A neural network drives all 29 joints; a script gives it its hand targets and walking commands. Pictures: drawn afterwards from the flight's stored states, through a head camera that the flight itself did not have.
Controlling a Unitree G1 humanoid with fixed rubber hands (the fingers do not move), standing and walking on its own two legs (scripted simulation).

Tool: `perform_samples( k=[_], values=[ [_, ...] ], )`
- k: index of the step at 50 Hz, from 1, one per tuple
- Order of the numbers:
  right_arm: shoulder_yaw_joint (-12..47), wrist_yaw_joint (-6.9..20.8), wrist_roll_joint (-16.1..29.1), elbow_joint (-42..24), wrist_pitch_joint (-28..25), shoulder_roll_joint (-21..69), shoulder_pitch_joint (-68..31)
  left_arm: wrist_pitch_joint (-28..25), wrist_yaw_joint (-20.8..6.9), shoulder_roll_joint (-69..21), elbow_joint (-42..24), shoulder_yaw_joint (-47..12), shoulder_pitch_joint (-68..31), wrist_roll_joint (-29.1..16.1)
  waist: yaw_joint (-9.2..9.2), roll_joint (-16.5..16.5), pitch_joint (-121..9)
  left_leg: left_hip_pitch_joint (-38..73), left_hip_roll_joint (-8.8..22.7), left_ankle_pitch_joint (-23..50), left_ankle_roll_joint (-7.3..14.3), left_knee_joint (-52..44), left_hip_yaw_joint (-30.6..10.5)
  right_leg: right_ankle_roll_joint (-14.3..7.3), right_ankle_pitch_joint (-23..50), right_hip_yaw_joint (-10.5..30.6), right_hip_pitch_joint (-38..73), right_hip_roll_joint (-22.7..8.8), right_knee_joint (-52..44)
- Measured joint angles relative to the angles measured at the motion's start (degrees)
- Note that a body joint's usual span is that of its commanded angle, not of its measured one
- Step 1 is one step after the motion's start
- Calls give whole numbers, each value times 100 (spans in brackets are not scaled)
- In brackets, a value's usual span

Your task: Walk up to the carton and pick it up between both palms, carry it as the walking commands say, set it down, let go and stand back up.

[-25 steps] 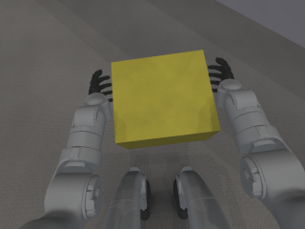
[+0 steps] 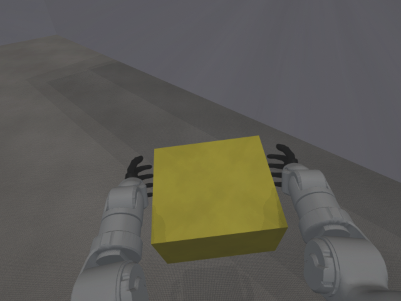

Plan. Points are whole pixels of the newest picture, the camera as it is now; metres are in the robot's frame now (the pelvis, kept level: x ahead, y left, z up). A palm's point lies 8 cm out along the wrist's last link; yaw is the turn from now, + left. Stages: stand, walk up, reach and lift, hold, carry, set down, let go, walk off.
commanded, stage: reach and lift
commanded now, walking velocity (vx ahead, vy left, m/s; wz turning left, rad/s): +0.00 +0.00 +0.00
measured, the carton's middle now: (213, 198) +0.38 -0.01 +0.01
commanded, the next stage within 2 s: hold in 1.02 s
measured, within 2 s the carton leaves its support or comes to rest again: neither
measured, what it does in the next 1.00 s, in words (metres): stands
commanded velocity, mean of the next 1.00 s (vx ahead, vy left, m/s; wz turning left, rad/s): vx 0.00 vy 0.00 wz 0.00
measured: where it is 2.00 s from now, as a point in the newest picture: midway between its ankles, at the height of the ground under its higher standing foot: outside the picture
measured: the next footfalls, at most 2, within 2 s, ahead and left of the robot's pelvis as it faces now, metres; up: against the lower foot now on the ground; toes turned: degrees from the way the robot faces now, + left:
none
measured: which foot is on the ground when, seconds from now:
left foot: down 0.00-1.00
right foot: down 0.00-1.00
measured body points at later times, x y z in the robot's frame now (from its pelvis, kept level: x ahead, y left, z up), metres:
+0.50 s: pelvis +0.05 +0.00 +0.02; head -0.03 +0.00 +0.46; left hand +0.37 +0.17 +0.07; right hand +0.38 -0.17 +0.07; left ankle +0.09 +0.09 -0.70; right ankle +0.09 -0.12 -0.70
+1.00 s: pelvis +0.04 +0.00 +0.02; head -0.05 +0.00 +0.46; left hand +0.35 +0.17 +0.07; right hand +0.36 -0.17 +0.08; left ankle +0.09 +0.09 -0.70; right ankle +0.09 -0.12 -0.70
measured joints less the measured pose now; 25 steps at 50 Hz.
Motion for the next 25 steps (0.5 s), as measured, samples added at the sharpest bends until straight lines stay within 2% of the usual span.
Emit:
perform_samples(
  k=[8,11,14,21,25],
  values=[
    [-23,155,-28,0,52,20,183,99,-61,-17,1,76,113,11,0,0,-11,185,0,10,-26,-257,-5,0,0,3,171,0,-231],
    [262,32,-29,-123,88,66,460,105,-64,-29,-7,-58,327,11,-1,0,-106,202,0,21,-58,-375,-8,0,0,5,188,0,-345],
    [595,-328,-29,-464,202,202,893,129,-3,-36,-149,-435,702,11,0,0,-272,257,-1,21,-73,-514,-13,0,2,7,248,0,-494],
    [763,-269,-29,-967,437,306,1496,348,-7,-54,-608,-795,1296,11,0,0,-567,449,-3,22,-85,-742,-25,0,22,7,465,-1,-769],
    [703,-260,-29,-1088,528,306,1545,395,-2,-94,-668,-807,1324,11,0,0,-657,556,-3,21,-85,-777,-28,0,38,7,588,-1,-837]
  ],
)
